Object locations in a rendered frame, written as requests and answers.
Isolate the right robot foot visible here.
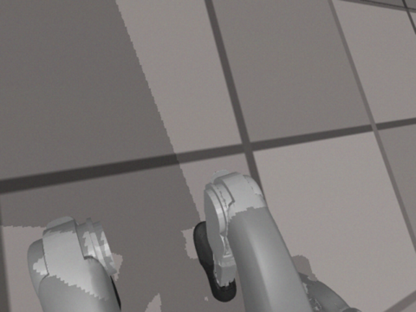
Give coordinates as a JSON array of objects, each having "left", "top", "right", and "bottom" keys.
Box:
[{"left": 193, "top": 221, "right": 237, "bottom": 302}]

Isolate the right robot hand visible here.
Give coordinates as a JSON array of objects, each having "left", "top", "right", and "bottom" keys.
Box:
[{"left": 298, "top": 272, "right": 350, "bottom": 312}]

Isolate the left robot foot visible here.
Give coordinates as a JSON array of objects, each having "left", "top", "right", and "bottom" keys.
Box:
[{"left": 110, "top": 276, "right": 121, "bottom": 310}]

